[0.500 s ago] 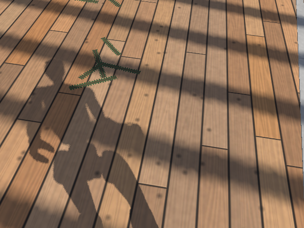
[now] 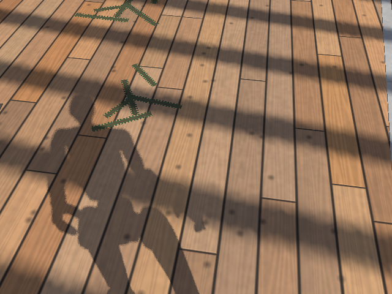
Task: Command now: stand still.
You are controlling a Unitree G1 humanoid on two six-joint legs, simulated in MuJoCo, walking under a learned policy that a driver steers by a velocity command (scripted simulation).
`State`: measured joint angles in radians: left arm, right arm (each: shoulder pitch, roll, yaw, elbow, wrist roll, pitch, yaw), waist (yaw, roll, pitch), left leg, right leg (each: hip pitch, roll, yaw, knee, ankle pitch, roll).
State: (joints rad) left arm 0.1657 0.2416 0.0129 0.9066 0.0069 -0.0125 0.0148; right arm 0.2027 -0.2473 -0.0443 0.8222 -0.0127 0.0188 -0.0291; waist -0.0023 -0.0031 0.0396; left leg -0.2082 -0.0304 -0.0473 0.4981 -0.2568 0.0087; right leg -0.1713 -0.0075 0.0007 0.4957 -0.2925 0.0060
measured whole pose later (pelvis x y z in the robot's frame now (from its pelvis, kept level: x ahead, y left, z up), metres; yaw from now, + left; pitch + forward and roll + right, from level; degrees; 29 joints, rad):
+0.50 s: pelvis +0.10 +0.03 +0.01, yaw +0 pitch +1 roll +0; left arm 0.17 0.30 0.05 0.92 -0.03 -0.09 -0.02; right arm 0.43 -0.22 -0.04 0.98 0.00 -0.09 0.01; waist -0.04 -0.04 0.00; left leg -0.02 -0.04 0.01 0.27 -0.26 0.05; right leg -0.54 -0.07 -0.01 1.02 -0.25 -0.04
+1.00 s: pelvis +0.38 -0.04 +0.01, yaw +0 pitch +0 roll -2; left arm 0.28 0.25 0.05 0.96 0.00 -0.10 -0.03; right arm 0.20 -0.28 -0.06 0.88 0.01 -0.08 -0.02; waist 0.04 0.04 0.03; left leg -0.61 0.13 -0.04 1.06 -0.22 0.02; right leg -0.16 0.09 -0.06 0.29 -0.14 -0.09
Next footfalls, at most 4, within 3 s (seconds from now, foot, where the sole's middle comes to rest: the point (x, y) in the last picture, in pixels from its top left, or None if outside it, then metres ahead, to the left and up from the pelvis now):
0.76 right None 0.43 -0.11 -0.77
1.30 left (171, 235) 0.74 0.12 -0.77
1.82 right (248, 187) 0.96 -0.19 -0.77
2.30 left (235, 126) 1.31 -0.16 -0.77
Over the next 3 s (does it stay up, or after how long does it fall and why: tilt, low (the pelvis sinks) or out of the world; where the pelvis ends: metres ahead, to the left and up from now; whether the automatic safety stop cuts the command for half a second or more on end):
stays up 1.19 -0.24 0.00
